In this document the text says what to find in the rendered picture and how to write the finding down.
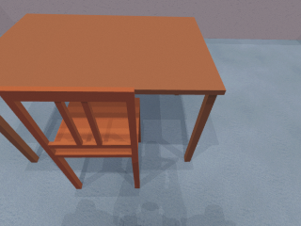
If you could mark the chair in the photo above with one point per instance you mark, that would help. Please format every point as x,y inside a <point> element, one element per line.
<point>99,122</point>

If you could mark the table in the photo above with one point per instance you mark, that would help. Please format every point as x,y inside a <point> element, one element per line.
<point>156,55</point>

